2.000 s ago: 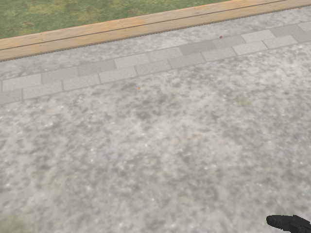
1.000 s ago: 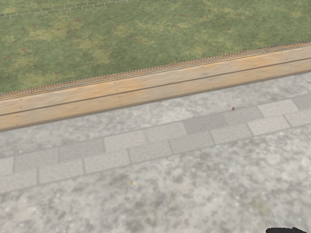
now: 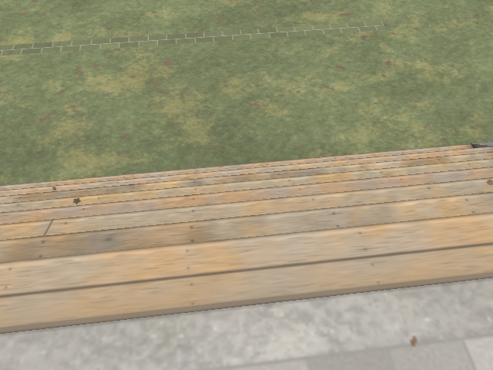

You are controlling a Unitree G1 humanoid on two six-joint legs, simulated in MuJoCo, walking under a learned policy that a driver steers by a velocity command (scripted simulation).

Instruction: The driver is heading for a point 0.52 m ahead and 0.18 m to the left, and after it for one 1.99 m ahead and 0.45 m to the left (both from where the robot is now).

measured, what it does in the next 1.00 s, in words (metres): walks ahead, turning left: left foot, then right foot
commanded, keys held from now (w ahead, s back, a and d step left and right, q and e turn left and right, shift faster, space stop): w+q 0.96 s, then w+e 0.04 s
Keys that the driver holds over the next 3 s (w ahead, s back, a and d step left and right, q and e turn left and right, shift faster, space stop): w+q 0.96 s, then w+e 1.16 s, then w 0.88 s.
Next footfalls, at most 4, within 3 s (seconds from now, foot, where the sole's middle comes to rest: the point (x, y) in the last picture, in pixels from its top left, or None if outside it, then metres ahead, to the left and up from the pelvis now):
0.14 left None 0.25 0.13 -0.78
0.64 right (265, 342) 0.57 0.01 -0.78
1.12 left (137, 315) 0.62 0.38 -0.78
1.62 right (203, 253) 0.84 0.21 -0.78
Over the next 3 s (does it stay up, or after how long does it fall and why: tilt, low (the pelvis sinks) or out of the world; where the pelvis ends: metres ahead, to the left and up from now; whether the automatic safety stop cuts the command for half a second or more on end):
stays up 1.33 0.30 -0.53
